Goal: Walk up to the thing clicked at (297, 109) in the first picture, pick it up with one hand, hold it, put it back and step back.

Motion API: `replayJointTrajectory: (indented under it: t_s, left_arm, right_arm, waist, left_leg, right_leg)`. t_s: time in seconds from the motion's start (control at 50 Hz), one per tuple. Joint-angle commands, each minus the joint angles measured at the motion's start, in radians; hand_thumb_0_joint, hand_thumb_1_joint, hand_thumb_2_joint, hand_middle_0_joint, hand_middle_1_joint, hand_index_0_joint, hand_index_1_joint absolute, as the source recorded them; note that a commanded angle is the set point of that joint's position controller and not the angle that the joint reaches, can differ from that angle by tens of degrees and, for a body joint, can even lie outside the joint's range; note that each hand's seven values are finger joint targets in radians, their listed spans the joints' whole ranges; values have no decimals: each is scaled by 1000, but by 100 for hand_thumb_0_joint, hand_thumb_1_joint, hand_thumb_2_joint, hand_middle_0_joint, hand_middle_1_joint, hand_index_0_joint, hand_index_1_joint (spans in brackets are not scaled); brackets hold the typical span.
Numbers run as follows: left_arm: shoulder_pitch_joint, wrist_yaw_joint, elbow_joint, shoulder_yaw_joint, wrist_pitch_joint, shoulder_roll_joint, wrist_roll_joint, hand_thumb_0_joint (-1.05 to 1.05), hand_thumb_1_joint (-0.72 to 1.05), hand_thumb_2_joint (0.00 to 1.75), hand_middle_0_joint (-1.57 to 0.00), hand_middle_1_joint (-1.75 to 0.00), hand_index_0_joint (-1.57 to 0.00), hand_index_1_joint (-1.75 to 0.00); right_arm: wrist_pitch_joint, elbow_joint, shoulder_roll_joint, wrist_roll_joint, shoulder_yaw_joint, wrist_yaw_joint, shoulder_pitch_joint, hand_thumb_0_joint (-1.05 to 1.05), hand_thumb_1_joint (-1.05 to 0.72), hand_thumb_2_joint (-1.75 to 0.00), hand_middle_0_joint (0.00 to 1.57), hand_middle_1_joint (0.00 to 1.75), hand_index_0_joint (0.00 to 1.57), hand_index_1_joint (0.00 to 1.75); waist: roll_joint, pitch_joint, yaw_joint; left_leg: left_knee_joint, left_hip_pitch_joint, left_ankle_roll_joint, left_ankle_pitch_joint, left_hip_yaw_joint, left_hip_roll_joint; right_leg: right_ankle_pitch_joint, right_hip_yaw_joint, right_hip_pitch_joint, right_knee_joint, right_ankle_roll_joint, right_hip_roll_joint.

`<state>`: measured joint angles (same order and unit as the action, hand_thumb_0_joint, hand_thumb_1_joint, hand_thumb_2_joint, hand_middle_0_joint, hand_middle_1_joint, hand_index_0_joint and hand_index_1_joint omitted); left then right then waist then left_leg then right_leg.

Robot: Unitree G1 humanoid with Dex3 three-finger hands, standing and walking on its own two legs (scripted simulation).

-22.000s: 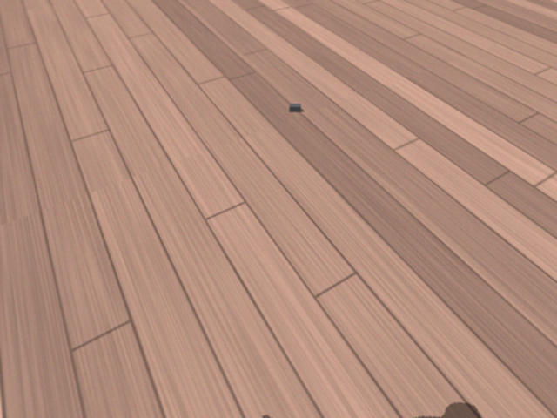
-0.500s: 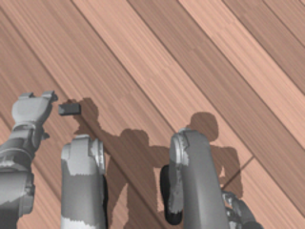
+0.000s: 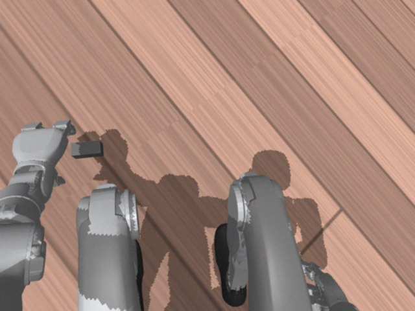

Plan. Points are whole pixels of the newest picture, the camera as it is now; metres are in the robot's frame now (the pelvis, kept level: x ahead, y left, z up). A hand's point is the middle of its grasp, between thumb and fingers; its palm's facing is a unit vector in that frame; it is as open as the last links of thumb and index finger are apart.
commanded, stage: rise first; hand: left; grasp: from above
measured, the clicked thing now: (87, 149) +0.44 +0.25 -0.31
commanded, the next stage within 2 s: approach in 1.48 s
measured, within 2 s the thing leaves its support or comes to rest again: neither
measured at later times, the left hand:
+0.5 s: hand (57, 153) +0.41 +0.28 -0.19, palm faces -0.46 -0.08 -0.89, open 11.9 cm
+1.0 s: hand (54, 154) +0.40 +0.28 -0.18, palm faces -0.46 -0.08 -0.89, open 11.8 cm
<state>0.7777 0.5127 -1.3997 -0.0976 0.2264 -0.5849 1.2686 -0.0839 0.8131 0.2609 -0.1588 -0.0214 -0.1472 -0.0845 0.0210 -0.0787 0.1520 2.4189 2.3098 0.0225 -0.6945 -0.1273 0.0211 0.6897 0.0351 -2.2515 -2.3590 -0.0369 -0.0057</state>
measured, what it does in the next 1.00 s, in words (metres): stands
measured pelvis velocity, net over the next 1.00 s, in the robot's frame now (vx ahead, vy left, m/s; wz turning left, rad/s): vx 0.00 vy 0.00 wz -0.01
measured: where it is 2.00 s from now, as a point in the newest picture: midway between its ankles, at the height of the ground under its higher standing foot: (182, 286)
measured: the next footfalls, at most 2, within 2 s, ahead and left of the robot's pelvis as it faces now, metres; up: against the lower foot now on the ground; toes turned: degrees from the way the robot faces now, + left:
none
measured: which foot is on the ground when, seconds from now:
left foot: down 0.00-1.00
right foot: down 0.00-1.00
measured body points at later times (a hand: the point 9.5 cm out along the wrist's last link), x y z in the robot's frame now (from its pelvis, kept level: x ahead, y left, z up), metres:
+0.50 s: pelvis +0.00 +0.00 -0.01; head +0.23 +0.06 +0.38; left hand +0.43 +0.28 -0.14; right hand +0.07 -0.27 -0.13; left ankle +0.08 +0.13 -0.29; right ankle +0.10 -0.13 -0.29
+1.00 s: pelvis +0.00 +0.00 +0.00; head +0.22 +0.06 +0.39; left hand +0.42 +0.28 -0.13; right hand +0.08 -0.28 -0.12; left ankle +0.08 +0.13 -0.29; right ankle +0.10 -0.13 -0.29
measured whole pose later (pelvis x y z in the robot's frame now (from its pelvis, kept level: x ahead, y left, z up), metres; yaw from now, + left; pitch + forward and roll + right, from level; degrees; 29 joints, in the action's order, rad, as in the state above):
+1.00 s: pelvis +0.00 +0.00 +0.00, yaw +0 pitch +33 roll -6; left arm 0.83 0.51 -1.47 -0.10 0.22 -0.61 1.27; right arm -0.10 0.82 0.27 -0.17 0.00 -0.17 -0.10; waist 0.01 -0.08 0.18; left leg 2.42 2.32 0.02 -0.69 -0.14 0.02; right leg 0.68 0.04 -2.26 -2.36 -0.04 0.00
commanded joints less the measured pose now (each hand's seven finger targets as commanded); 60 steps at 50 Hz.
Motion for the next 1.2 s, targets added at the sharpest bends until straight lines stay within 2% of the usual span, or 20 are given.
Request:
replayJointTrajectory:
  t_s: [0.0, 0.04, 0.2, 0.28, 0.44, 0.48, 0.5, 0.54, 0.56, 0.6, 0.64, 0.66, 0.74, 0.8, 0.84, 0.96, 1.0, 1.06, 1.12, 1.18]
  left_arm:
    - [280, 44, 101, -13, -3, -207, -4, 0, -17, 71, -42, -65, -41, -66]
    - [277, 50, 102, -27, -1, -235, -2, 0, -17, 71, -43, -63, -41, -65]
    - [298, 58, 37, -18, -10, -223, -3, 0, -16, 71, -44, -62, -42, -64]
    - [303, 63, 55, -31, -11, -253, -5, 0, -18, 72, -42, -63, -41, -65]
    - [323, 52, 16, -22, -20, -254, -13, 0, -17, 71, -43, -63, -42, -65]
    - [299, 50, 53, -56, -17, -282, -19, 0, -19, 73, -43, -63, -41, -65]
    - [278, 43, 22, -29, -21, -258, -19, 0, -18, 72, -43, -63, -41, -65]
    - [311, 37, 83, -36, -15, -263, -22, 0, -18, 72, -43, -62, -41, -64]
    - [311, 38, 151, -63, -13, -289, -29, 0, -18, 73, -44, -61, -41, -63]
    - [289, 31, 61, -12, -19, -224, -24, 0, -18, 72, -44, -61, -41, -64]
    - [309, 28, 73, -13, -17, -221, -23, 0, -18, 73, -43, -61, -41, -63]
    - [320, 28, 106, -25, -14, -250, -27, 0, -18, 72, -44, -62, -42, -64]
    - [322, 30, 24, -4, -17, -221, -21, 0, -17, 71, -45, -60, -43, -63]
    - [291, 33, 85, -46, -6, -277, -20, 0, -18, 72, -46, -59, -43, -62]
    - [318, 32, 81, -29, -3, -256, -10, 0, -16, 71, -46, -59, -44, -62]
    - [324, 36, 43, -25, -2, -250, -5, 0, -16, 71, -47, -57, -44, -60]
    - [350, 36, 24, 9, -1, -212, -2, 0, -15, 70, -47, -58, -44, -61]
    - [344, 47, 40, -31, 4, -264, -8, 0, -13, 68, -47, -58, -45, -60]
    - [358, 46, 20, -16, 4, -256, 2, 0, -13, 68, -48, -57, -46, -59]
    - [321, 58, 53, -40, 4, -278, 1, 0, -12, 67, -49, -56, -46, -58]
  right_arm:
    - [-13, -23, 228, -8, -70, 13, -175, 0, -90, -90, 20, 30, 20, 30]
    - [-14, -24, 234, -4, -71, 11, -175, 0, -90, -90, 20, 30, 20, 30]
    - [-21, -18, 234, -19, -56, 0, -183, 0, -90, -90, 20, 30, 20, 30]
    - [-25, -16, 236, -18, -56, -1, -183, 0, -90, -90, 20, 30, 20, 30]
    - [-30, -10, 239, -29, -41, -12, -194, 0, -90, -90, 20, 30, 20, 30]
    - [-29, -13, 247, -29, -45, -12, -205, 0, -90, -90, 20, 30, 20, 30]
    - [-30, -13, 237, -30, -43, -16, -196, 0, -90, -90, 20, 30, 20, 30]
    - [-29, -14, 243, -29, -50, -19, -206, 0, -90, -90, 20, 30, 20, 30]
    - [-24, -20, 247, -22, -54, -17, -204, 0, -90, -90, 20, 30, 20, 30]
    - [-23, -19, 239, -20, -57, -20, -193, 0, -90, -90, 20, 30, 20, 30]
    - [-20, -15, 241, -16, -55, -20, -208, 0, -90, -90, 20, 30, 20, 30]
    - [-19, -14, 241, -10, -58, -16, -206, 0, -90, -90, 20, 30, 20, 30]
    - [-25, -9, 239, -16, -51, -21, -203, 0, -90, -90, 20, 30, 20, 30]
    - [-25, -18, 241, -10, -52, -16, -199, 0, -90, -90, 20, 30, 20, 30]
    - [-24, -22, 240, -12, -54, -18, -199, 0, -90, -90, 20, 30, 20, 30]
    - [-26, -14, 240, -15, -50, -11, -198, 0, -90, -90, 20, 30, 20, 30]
    - [-30, -7, 235, -21, -46, -13, -197, 0, -90, -90, 20, 30, 20, 30]
    - [-32, -11, 245, -21, -45, -12, -201, 0, -90, -90, 20, 30, 20, 30]
    - [-36, -9, 245, -29, -40, -16, -194, 0, -90, -90, 20, 30, 20, 30]
    - [-37, -15, 249, -27, -44, -18, -183, 0, -90, -90, 20, 30, 20, 30]
  waist:
    - [-224, -627, 12]
    - [-246, -649, 1]
    - [-211, -617, 36]
    - [-234, -635, 19]
    - [-206, -624, 45]
    - [-228, -649, 27]
    - [-212, -634, 27]
    - [-235, -651, 32]
    - [-278, -715, -2]
    - [-245, -656, 29]
    - [-222, -635, 43]
    - [-234, -673, 16]
    - [-180, -593, 49]
    - [-228, -656, -2]
    - [-216, -648, 27]
    - [-227, -632, 27]
    - [-215, -607, 54]
    - [-218, -637, 31]
    - [-220, -612, 50]
    - [-284, -648, 18]
  left_leg:
    - [-253, -489, -49, 128, 107, -35]
    - [-256, -502, -45, 138, 105, -35]
    - [-234, -466, -51, 138, 111, -36]
    - [-231, -464, -49, 129, 115, -35]
    - [-211, -455, -53, 150, 110, -33]
    - [-217, -455, -53, 160, 115, -37]
    - [-213, -442, -53, 151, 118, -35]
    - [-230, -461, -51, 144, 113, -36]
    - [-246, -511, -45, 174, 111, -35]
    - [-238, -486, -44, 159, 109, -31]
    - [-231, -462, -49, 158, 108, -34]
    - [-235, -482, -49, 171, 111, -33]
    - [-226, -429, -55, 128, 108, -33]
    - [-240, -472, -50, 153, 115, -36]
    - [-239, -453, -51, 133, 114, -36]
    - [-242, -464, -48, 134, 110, -38]
    - [-235, -458, -48, 133, 109, -38]
    - [-233, -455, -49, 138, 107, -38]
    - [-229, -453, -48, 125, 107, -37]
    - [-248, -486, -41, 133, 106, -37]
  right_leg:
    - [-155, 105, 272, 237, 71, 33]
    - [-160, 107, 272, 229, 73, 32]
    - [-177, 105, 282, 235, 68, 34]
    - [-165, 98, 287, 237, 71, 35]
    - [-200, 105, 301, 231, 66, 38]
    - [-207, 102, 330, 234, 64, 33]
    - [-201, 99, 330, 234, 65, 36]
    - [-189, 106, 325, 239, 67, 35]
    - [-207, 108, 335, 231, 71, 33]
    - [-201, 112, 294, 223, 74, 37]
    - [-207, 109, 308, 238, 69, 37]
    - [-217, 102, 317, 243, 71, 38]
    - [-183, 106, 296, 249, 67, 39]
    - [-192, 98, 329, 248, 70, 35]
    - [-175, 100, 327, 252, 69, 37]
    - [-172, 104, 299, 247, 71, 37]
    - [-178, 108, 291, 246, 69, 39]
    - [-176, 108, 305, 243, 68, 36]
    - [-168, 111, 291, 240, 67, 38]
    - [-166, 116, 277, 222, 74, 35]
